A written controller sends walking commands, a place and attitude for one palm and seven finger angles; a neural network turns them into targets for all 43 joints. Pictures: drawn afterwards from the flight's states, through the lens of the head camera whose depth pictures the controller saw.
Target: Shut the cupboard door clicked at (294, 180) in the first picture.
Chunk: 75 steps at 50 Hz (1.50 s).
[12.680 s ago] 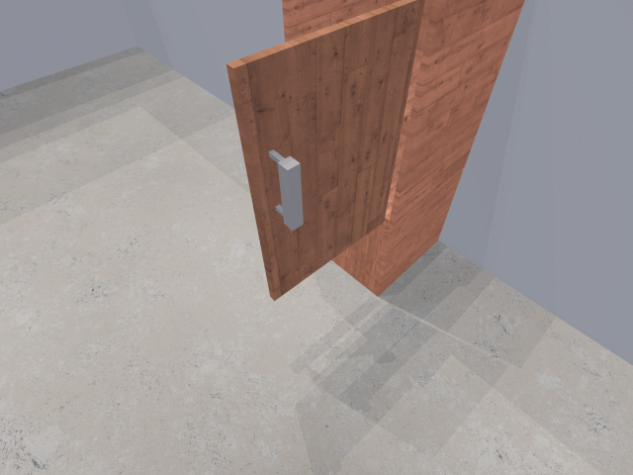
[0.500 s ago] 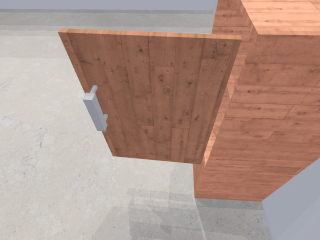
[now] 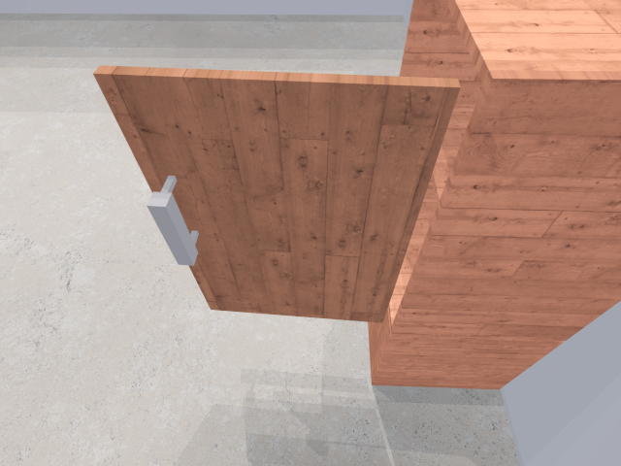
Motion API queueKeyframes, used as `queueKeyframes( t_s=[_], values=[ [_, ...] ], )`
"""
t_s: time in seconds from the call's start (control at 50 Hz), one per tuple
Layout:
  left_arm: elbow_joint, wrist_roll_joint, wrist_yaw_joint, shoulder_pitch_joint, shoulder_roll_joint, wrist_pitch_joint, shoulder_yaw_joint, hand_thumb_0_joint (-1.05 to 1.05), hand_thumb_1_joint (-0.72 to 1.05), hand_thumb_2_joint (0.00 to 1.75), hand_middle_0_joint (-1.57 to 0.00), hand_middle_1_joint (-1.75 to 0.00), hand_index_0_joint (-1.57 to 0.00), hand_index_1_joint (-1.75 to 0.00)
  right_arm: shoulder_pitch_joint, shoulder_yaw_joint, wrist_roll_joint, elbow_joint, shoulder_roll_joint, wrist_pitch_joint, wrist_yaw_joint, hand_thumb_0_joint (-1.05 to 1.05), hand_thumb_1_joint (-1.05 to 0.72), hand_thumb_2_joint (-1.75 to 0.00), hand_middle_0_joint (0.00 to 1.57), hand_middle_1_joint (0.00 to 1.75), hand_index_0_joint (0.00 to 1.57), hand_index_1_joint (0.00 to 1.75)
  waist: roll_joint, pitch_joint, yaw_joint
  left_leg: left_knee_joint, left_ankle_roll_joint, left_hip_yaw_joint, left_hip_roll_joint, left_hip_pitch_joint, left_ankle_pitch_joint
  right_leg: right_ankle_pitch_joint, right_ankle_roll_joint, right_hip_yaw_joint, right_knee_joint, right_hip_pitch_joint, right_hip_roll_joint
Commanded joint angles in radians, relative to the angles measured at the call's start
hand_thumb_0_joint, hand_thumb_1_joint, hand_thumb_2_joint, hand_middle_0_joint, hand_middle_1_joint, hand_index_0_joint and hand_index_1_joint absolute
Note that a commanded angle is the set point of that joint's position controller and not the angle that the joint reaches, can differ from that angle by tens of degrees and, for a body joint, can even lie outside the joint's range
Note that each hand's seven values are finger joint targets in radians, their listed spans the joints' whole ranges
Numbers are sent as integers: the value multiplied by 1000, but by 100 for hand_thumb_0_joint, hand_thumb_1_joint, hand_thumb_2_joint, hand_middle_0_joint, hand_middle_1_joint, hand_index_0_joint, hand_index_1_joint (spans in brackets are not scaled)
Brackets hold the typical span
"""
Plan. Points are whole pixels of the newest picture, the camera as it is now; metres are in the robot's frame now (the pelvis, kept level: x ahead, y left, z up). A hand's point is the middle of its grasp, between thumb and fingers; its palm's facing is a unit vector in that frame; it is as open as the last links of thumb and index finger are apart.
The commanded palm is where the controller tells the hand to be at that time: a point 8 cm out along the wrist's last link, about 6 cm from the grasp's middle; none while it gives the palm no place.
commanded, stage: come to a stop and stand still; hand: left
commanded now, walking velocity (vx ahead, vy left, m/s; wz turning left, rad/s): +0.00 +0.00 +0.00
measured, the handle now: (179, 221) +0.44 +0.23 +0.02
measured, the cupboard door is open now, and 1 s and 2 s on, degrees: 87 87 87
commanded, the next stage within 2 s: look again from close up in 0.74 s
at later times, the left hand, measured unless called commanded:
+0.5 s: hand out of the picture -0.05 +0.13 -0.16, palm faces +0.04 -0.97 -0.22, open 7.3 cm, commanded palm none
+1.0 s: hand out of the picture -0.06 +0.13 -0.17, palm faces +0.06 -0.99 -0.16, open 7.3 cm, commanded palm none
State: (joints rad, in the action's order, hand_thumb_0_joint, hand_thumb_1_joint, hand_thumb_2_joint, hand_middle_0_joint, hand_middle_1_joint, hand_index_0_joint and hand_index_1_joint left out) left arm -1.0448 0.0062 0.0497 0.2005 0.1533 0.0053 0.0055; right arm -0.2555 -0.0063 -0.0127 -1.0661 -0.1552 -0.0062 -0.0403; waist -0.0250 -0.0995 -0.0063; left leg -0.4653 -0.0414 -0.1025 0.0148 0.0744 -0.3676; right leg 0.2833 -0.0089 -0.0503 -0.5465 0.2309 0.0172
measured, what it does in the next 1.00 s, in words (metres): stands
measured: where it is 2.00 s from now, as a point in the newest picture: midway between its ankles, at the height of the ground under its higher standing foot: outside the picture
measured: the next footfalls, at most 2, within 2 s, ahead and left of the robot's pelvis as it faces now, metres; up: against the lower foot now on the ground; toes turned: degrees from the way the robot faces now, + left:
none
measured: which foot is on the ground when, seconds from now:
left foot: down 0.00-1.00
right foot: down 0.00-1.00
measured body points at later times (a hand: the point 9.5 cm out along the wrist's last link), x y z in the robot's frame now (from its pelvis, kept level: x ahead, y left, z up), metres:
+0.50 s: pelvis -0.05 -0.05 +0.00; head -0.05 -0.07 +0.45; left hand -0.05 +0.18 -0.14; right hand -0.07 -0.27 -0.16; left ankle -0.07 +0.09 -0.73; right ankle +0.00 -0.11 -0.73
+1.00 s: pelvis -0.04 -0.03 +0.01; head -0.03 -0.03 +0.46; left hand -0.06 +0.18 -0.16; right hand -0.11 -0.22 -0.15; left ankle -0.07 +0.09 -0.73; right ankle +0.00 -0.11 -0.73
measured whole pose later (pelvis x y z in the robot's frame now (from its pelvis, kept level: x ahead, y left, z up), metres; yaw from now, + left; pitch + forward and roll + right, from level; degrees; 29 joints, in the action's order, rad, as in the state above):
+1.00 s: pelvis -0.04 -0.03 +0.01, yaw +1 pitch +0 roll +0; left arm -1.12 0.00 0.03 0.32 0.12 -0.01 -0.01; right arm -0.43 0.02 -0.02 -1.14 -0.08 0.03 -0.03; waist 0.00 -0.01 0.00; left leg -0.43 0.00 -0.06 -0.02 0.16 -0.28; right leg 0.18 -0.06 -0.07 -0.45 0.27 -0.02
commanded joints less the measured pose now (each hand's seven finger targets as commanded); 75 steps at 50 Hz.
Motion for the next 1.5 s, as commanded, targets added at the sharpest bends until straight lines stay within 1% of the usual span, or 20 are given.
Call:
queueKeyframes(
  t_s=[0.0, 0.02, 0.04, 0.06, 0.08, 0.1, 0.12, 0.14, 0.18, 0.22, 0.26, 0.3, 0.38, 0.6, 0.84, 1.14, 1.42, 1.44, 1.46, 1.48],
  values=[
    [41, -1, 19, 112, 128, -42, 19, 0, 90, 90, -20, -30, -20, -30, -114, -31, -6, 82, -141, 48, 0, 0, -90, -90, 20, 30, 20, 30, -229, 326, 10, -47, 38, 111, -160, -86, 1111, -497, -40, 31, -139, -130, 79],
    [35, -4, 14, 104, 122, -44, 20, 0, 90, 90, -20, -30, -20, -30, -109, -23, -6, 75, -135, 48, -4, 0, -90, -90, 20, 30, 20, 30, -178, 257, 14, -72, 19, 123, -191, -85, 1183, -250, -47, 18, -92, -67, 54],
    [32, 0, 11, 126, 101, -42, 19, 0, 90, 90, -20, -30, -20, -30, -101, -21, -5, 95, -139, 46, -4, 0, -90, -90, 20, 30, 20, 30, -115, 197, 29, -104, 11, 126, -189, -71, 1182, -225, -54, 6, -31, -42, 38],
    [20, 2, 10, 155, 101, -41, 22, 0, 90, 90, -20, -30, -20, -30, -85, -21, -1, 116, -138, 43, -6, 0, -90, -90, 20, 30, 20, 30, -39, 146, 38, -139, 9, 108, -166, -19, 1052, -368, -62, 19, 17, -58, 50],
    [11, 2, 8, 162, 115, -44, 21, 0, 90, 90, -20, -30, -20, -30, -60, -17, 6, 132, -119, 36, -8, 0, -90, -90, 20, 30, 20, 30, 49, 75, 33, -132, 8, 100, -133, 73, 723, -544, -73, 82, 48, -65, 99],
    [13, 3, 0, 122, 129, -45, 15, 0, 90, 90, -20, -30, -20, -30, -74, -10, 6, 134, -85, 25, -4, 0, -90, -90, 20, 30, 20, 30, 85, 16, 1, -86, 17, 82, -94, 132, 348, -620, -101, 135, 77, -33, 161],
    [21, 5, -3, 105, 136, -42, 8, 0, 90, 90, -20, -30, -20, -30, -90, -7, 3, 128, -58, 16, 3, 0, -90, -90, 20, 30, 20, 30, 148, -20, -19, -54, 25, 74, -70, 140, 78, -571, -110, 172, 128, 26, 203],
    [35, 11, -6, 93, 139, -39, 3, 0, 90, 90, -20, -30, -20, -30, -107, -7, 2, 119, -50, 10, 9, 0, -90, -90, 20, 30, 20, 30, 196, -29, -29, -45, 26, 73, -59, 119, -12, -414, -112, 194, 168, 81, 208],
    [56, 8, -10, 73, 136, -36, 1, 0, 90, 90, -20, -30, -20, -30, -142, -4, -1, 100, -65, 12, 16, 0, -90, -90, 20, 30, 20, 30, 209, -12, -41, 23, 19, 88, -72, 75, 64, -144, -93, 180, 191, 113, 148],
    [62, 1, -13, 78, 134, -37, 5, 0, 90, 90, -20, -30, -20, -30, -157, -4, -5, 83, -86, 14, 17, 0, -90, -90, 20, 30, 20, 30, 171, -1, -29, 32, 11, 97, -80, 69, 77, 54, -80, 193, 234, 117, 114],
    [56, 1, -13, 71, 150, -32, 11, 0, 90, 90, -20, -30, -20, -30, -146, -2, -6, 64, -79, 19, 19, 0, -90, -90, 20, 30, 20, 30, 39, 4, -25, 58, 13, 96, -78, 82, 83, 99, -79, 199, 242, 98, 112],
    [52, 2, -17, 92, 151, -27, 11, 0, 90, 90, -20, -30, -20, -30, -130, 3, -6, 62, -73, 19, 20, 0, -90, -90, 20, 30, 20, 30, -19, -23, -7, 95, 13, 94, -82, 121, 34, 167, -71, 202, 267, 90, 95],
    [34, 4, -16, 119, 145, -28, 16, 0, 90, 90, -20, -30, -20, -30, -168, 6, -7, 39, -72, 16, 21, 0, -90, -90, 20, 30, 20, 30, 66, -8, -6, 71, 14, 82, -71, 138, 20, 246, -70, 223, 313, 80, 109],
    [-5, 2, -16, 149, 113, -25, 19, 0, 90, 90, -20, -30, -20, -30, -279, 11, -8, -49, -27, 14, 17, 0, -90, -90, 20, 30, 20, 30, 59, -4, -8, 67, 16, 81, -68, 165, 1, 296, -70, 205, 333, 103, 115],
    [-43, -1, -13, 179, 57, -31, 6, 0, 90, 90, -20, -30, -20, -30, -294, 18, -4, -73, 0, 35, 7, 0, -90, -90, 20, 30, 20, 30, 14, -29, 10, 125, 14, 114, -92, 250, 30, 116, -64, 164, 245, 23, 88],
    [-60, 2, -9, 191, 35, -42, -9, 0, 90, 90, -20, -30, -20, -30, -203, 15, 6, -61, -25, 54, -5, 0, -90, -90, 20, 30, 20, 30, 24, 32, 9, 138, 7, 125, -125, 132, 281, -277, -51, 107, 141, -64, 85],
    [-56, 3, -10, 169, 58, -35, -6, 0, 90, 90, -20, -30, -20, -30, -142, 15, 4, -54, -57, 49, -7, 0, -90, -90, 20, 30, 20, 30, 16, 19, 8, 155, 4, 125, -125, 89, 307, -277, -49, 109, 145, -64, 88],
    [-102, 14, 32, 244, 101, -52, 3, 0, 90, 90, -20, -30, -20, -30, -22, 0, 15, 13, -103, 54, 6, 0, -90, -90, 20, 30, 20, 30, 58, 55, 45, -51, 31, 81, -150, 138, 451, -687, -21, 121, 100, -76, 141],
    [1553, -146, 22, -643, 558, -322, 271, 0, 90, 90, -20, -30, -20, -30, -122, -34, 22, 325, -339, 254, -99, 0, -90, -90, 20, 30, 20, 30, -7, 489, -158, -26, 3, 93, -92, -142, 631, -533, 9, 71, -54, -107, 18],
    [1232, -146, 35, -12, 143, -229, -25, 0, 90, 90, -22, -32, -22, -32, -11, 33, 65, 302, -178, 330, -105, 0, -90, -90, 20, 30, 20, 30, -298, 510, -46, -28, 1, 83, -53, -145, 677, -238, -14, 26, -76, -28, -39]
  ],
)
